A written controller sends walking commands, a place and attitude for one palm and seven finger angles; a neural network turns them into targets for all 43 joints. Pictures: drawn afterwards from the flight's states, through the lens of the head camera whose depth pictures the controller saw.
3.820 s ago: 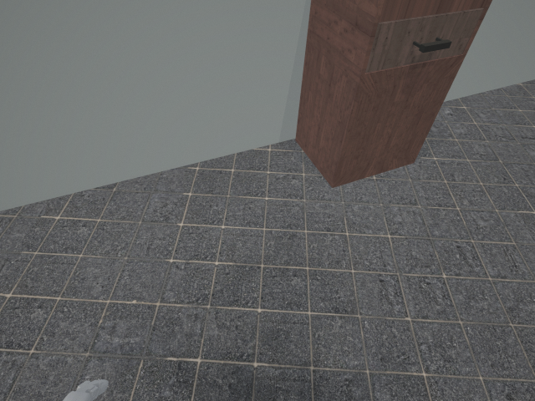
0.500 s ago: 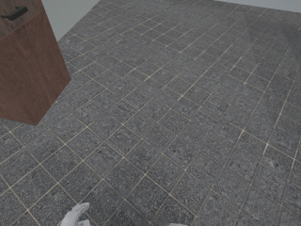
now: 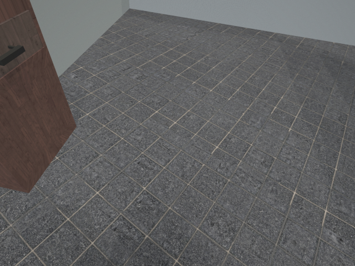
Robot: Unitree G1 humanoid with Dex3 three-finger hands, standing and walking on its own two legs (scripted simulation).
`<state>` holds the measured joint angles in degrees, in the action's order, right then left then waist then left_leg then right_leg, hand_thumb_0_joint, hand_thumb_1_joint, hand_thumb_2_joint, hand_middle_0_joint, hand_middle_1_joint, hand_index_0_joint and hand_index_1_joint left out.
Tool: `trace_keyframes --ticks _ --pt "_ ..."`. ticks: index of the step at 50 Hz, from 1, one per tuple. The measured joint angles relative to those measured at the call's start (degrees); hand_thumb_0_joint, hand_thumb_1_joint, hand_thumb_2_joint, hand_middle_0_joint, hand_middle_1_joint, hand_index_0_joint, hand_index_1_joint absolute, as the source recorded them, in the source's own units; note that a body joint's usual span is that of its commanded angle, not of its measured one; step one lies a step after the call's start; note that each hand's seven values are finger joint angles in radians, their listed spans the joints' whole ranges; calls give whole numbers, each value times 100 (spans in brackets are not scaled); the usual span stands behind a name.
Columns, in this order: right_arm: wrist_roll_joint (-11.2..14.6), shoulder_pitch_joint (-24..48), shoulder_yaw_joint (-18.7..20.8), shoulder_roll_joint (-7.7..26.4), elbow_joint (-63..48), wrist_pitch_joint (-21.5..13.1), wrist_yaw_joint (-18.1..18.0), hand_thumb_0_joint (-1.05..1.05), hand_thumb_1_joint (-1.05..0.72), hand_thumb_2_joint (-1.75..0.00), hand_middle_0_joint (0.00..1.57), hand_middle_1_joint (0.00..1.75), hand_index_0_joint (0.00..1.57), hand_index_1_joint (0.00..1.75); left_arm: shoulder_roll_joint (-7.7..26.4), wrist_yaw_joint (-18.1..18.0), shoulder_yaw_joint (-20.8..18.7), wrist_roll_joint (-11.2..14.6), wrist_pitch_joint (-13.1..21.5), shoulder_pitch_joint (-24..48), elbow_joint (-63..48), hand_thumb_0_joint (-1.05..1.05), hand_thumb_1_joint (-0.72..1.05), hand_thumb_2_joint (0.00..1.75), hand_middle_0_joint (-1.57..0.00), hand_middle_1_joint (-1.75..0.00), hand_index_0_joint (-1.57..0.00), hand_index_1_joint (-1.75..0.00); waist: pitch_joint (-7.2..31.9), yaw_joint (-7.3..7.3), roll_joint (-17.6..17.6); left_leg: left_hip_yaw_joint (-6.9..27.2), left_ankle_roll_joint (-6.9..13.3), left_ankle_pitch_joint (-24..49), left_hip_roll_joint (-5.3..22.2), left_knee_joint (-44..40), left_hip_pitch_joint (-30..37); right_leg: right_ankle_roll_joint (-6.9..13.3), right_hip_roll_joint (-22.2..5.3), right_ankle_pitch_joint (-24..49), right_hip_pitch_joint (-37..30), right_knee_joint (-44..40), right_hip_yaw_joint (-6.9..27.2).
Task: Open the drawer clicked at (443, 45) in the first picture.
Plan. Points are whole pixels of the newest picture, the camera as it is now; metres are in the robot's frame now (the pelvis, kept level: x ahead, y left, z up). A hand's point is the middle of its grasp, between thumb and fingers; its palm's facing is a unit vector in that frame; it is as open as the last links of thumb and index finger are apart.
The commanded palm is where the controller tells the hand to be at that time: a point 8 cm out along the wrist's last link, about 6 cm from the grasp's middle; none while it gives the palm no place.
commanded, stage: walk to a spot facing it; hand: left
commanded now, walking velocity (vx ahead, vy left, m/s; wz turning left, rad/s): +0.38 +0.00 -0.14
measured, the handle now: (6, 54) +0.87 +0.78 -0.04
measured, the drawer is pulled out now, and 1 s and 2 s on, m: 0.00 0.00 0.00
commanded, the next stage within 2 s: none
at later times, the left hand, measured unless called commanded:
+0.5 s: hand (148, 199) +0.34 +0.10 -0.17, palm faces -0.04 -0.98 -0.17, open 7.3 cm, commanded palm none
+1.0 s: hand (136, 185) +0.40 +0.15 -0.19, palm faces +0.06 -0.99 -0.12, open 7.4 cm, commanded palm none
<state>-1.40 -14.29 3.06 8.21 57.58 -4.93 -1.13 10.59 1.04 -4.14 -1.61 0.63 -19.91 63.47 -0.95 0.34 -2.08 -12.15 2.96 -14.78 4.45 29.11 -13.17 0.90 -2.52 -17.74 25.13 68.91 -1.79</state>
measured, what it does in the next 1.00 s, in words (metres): walks ahead: right foot, then left foot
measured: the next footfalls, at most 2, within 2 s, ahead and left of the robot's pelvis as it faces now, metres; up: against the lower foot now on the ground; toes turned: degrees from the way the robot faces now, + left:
right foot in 0.40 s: +0.31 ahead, -0.16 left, +0.00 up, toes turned -13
left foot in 0.88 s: +0.54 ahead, +0.08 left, +0.00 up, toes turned +10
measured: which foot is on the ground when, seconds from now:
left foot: down 0.00-0.40, up 0.42-0.86, down 0.88-1.00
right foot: up 0.00-0.38, down 0.40-0.90, up 0.92-1.00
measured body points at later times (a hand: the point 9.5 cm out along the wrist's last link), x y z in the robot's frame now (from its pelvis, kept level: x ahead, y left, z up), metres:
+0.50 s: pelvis +0.23 -0.06 -0.02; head +0.25 -0.07 +0.43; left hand +0.34 +0.15 -0.16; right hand +0.10 -0.24 -0.17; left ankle +0.09 +0.07 -0.64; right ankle +0.27 -0.15 -0.74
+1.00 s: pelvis +0.45 -0.01 -0.01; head +0.48 +0.01 +0.44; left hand +0.39 +0.20 -0.18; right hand +0.54 -0.25 -0.14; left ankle +0.50 +0.07 -0.74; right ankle +0.33 -0.14 -0.64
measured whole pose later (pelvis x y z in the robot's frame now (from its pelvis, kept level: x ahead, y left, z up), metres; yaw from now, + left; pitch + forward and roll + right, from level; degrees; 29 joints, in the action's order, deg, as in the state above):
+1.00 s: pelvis +0.45 -0.01 -0.01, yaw -2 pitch -1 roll -2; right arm -1.8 -8.8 2.5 8.6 57.3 -4.6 0.3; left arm 8.8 0.7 -3.1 -1.0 1.7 -21.0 66.4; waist -4.2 1.2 -1.4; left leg -10.9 2.6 -14.9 5.2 34.4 -18.5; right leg 0.1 -4.0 -24.6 18.5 67.2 -4.7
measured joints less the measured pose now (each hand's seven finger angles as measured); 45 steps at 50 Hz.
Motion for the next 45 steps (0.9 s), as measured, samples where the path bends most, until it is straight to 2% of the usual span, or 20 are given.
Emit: trace_keyframes --ticks 6,11,15,18,20,21,23,24,25,27,31,34,38,42,44,45 --pt "21 -697 -20 -17 496 59 -17 -1 -94 -90 20 30 20 30 -31 21 -68 -35 -85 368 -236 1 91 90 -20 -30 -19 -30 44 -24 -42 -167 -25 3 -163 -816 759 -200 -335 773 844 -379 -3" --pt "10 -1143 -52 -175 771 84 -2 0 -92 -90 20 30 19 30 -17 36 -69 -35 -143 708 -294 1 93 90 -20 -30 -19 -30 -23 -178 4 -273 -148 -203 -193 -1123 1263 -267 -489 988 894 -1569 -245" --pt "-32 -1391 -82 -275 902 95 21 0 -91 -90 20 30 19 30 -49 45 -24 -15 -126 1039 -336 1 92 90 -20 -30 -19 -30 -147 -383 110 -353 -324 -510 -140 -1131 1582 -171 -404 835 652 -2606 -468" --pt "-45 -1545 -94 -311 1010 133 33 0 -91 -90 20 30 20 30 -107 48 16 -11 -34 1271 -419 1 92 90 -20 -30 -19 -30 -225 -491 251 -391 -513 -897 3 -875 1741 -8 -202 630 318 -3210 -644" --pt "-12 -1653 -97 -359 1109 177 64 0 -91 -90 20 30 20 30 -119 47 40 -31 144 1357 -498 1 92 90 -20 -30 -19 -30 -240 -457 302 -345 -571 -1305 196 -72 1595 190 -58 948 -37 -3613 -755" --pt "22 -1617 -104 -371 1154 228 85 0 -91 -90 20 30 20 30 -144 22 32 -37 245 1396 -524 1 92 90 -20 -30 -19 -30 -269 -404 339 -160 -510 -1374 302 805 1290 278 -17 931 -14 -3386 -787" --pt "69 -1438 -103 -358 1154 332 110 0 -91 -90 21 30 20 30 -192 -17 46 18 360 1385 -540 1 92 90 -20 -30 -20 -30 -299 -357 360 453 -359 -1392 249 2778 462 339 21 488 -160 -3131 -854" --pt "74 -1327 -79 -341 1122 357 116 1 -91 -90 21 30 20 30 -209 -33 53 37 369 1333 -523 0 91 90 -20 -30 -20 -30 -269 -331 346 624 -313 -1203 215 3512 66 337 36 340 -318 -3193 -882" --pt "69 -1198 -53 -309 1069 371 116 1 -91 -90 21 30 20 30 -230 -56 59 53 365 1257 -492 0 91 90 -20 -30 -20 -30 -223 -301 335 717 -280 -962 216 3987 -295 316 59 278 -495 -3333 -905" --pt "38 -901 -8 -216 897 380 100 1 -91 -90 20 30 20 30 -257 -157 -9 112 398 1074 -439 -1 93 90 -20 -30 -20 -30 -121 -252 336 806 -272 -541 295 4279 -916 267 123 325 -844 -3714 -948" --pt "-6 -275 77 -1 468 369 102 0 -91 -90 20 30 19 30 -117 -226 -3 50 450 717 -297 -3 96 90 -20 -30 -20 -30 47 -189 382 831 -370 -58 466 3698 -1757 267 230 362 -1399 -4342 -989" --pt "-23 93 150 222 238 396 116 1 -93 -90 20 30 19 30 -127 -195 59 30 414 425 -138 -2 95 90 -20 -30 -20 -30 115 -156 420 775 -454 283 545 2925 -2015 204 267 286 -1735 -4619 -1003" --pt "-12 446 149 348 46 377 231 1 -93 -90 20 30 19 30 -172 -152 126 18 386 96 29 -1 93 90 -20 -30 -20 -30 71 -29 366 679 -468 584 555 1739 -1916 77 280 61 -2119 -4780 -1027" --pt "-13 678 89 328 -35 345 294 1 -93 -90 20 30 19 30 -211 -126 155 6 348 -183 147 0 92 90 -20 -30 -20 -30 -69 166 239 524 -361 432 419 946 -1521 -112 209 -313 -2467 -4721 -1046" --pt "-31 736 50 295 -79 262 293 0 -92 -90 20 30 19 30 -225 -113 156 18 314 -336 214 0 92 90 -20 -30 -20 -30 -133 207 146 384 -256 406 259 529 -1159 -235 62 -665 -2501 -4337 -1014" --pt "-57 775 40 245 -85 193 274 0 -92 -90 20 30 19 30 -216 -105 146 35 271 -346 265 0 92 90 -20 -30 -20 -30 -203 190 40 316 -149 350 160 630 -1115 -228 -106 -851 -2346 -3807 -966"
